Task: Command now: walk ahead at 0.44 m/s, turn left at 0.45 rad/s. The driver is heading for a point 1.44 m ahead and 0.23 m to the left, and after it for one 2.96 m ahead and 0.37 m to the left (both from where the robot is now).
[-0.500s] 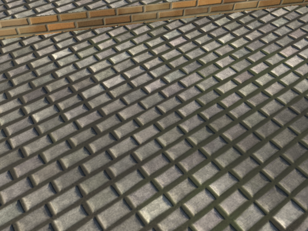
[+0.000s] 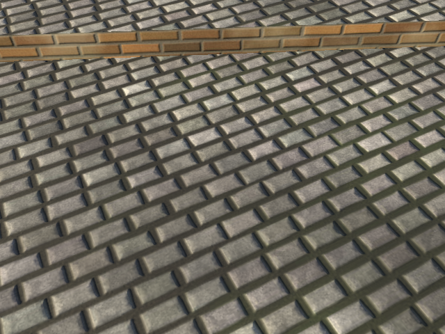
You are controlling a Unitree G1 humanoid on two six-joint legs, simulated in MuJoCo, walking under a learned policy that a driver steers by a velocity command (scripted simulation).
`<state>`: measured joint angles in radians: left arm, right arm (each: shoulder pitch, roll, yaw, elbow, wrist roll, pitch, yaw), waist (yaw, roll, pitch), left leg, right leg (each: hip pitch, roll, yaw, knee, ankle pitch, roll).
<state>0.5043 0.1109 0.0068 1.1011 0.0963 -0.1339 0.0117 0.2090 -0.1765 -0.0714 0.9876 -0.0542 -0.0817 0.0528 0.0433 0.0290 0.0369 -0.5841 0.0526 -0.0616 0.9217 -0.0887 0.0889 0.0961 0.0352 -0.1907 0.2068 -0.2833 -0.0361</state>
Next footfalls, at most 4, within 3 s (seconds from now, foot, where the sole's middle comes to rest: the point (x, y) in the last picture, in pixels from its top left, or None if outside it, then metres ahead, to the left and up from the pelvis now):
0.40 left None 0.42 0.22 -0.95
0.82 right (211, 277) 0.77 0.12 -0.95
1.36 left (161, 212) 1.05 0.34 -0.95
1.86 right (236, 169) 1.30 0.03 -0.95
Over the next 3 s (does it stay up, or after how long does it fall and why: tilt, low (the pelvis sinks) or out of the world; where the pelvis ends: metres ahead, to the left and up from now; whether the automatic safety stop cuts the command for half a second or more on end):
stays up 1.78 0.22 -0.17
